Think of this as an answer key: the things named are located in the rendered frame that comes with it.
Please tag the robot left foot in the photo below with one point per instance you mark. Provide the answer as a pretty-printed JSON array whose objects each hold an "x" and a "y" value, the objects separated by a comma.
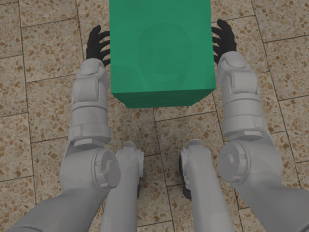
[{"x": 138, "y": 188}]

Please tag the left robot forearm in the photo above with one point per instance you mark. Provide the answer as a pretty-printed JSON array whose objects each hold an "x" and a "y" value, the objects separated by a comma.
[{"x": 89, "y": 109}]

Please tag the left robot hand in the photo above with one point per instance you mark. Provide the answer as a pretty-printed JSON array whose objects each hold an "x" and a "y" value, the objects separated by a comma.
[{"x": 94, "y": 47}]

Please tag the right robot forearm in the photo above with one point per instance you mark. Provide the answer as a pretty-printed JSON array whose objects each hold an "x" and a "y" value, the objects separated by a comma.
[{"x": 241, "y": 102}]

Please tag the left robot upper arm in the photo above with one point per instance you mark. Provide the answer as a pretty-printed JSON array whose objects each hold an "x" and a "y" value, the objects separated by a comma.
[{"x": 86, "y": 178}]

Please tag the right robot upper arm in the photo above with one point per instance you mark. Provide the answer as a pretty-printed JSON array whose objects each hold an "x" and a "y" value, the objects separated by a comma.
[{"x": 254, "y": 170}]

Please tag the right robot hand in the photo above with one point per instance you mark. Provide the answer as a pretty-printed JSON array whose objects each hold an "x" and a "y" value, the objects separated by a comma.
[{"x": 226, "y": 41}]

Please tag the robot left shin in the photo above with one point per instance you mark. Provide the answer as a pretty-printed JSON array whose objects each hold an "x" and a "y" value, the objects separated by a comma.
[{"x": 127, "y": 144}]

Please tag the carton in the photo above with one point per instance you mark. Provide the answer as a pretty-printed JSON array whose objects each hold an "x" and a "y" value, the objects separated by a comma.
[{"x": 161, "y": 52}]

